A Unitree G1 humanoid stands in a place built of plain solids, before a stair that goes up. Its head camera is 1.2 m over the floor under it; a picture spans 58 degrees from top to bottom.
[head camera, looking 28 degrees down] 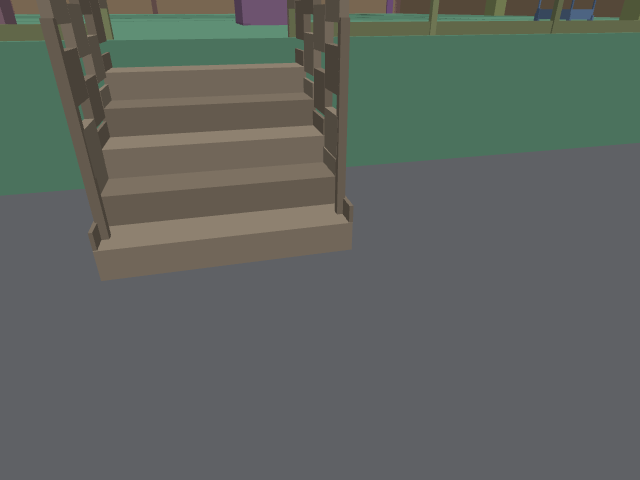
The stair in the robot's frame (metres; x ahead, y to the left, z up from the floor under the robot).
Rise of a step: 0.17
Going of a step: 0.28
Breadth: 1.32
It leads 14 degrees to the left of straight ahead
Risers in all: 6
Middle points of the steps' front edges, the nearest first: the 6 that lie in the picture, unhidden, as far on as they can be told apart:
1.98 0.46 0.17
2.25 0.53 0.34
2.52 0.60 0.51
2.79 0.67 0.68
3.06 0.73 0.85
3.34 0.80 1.02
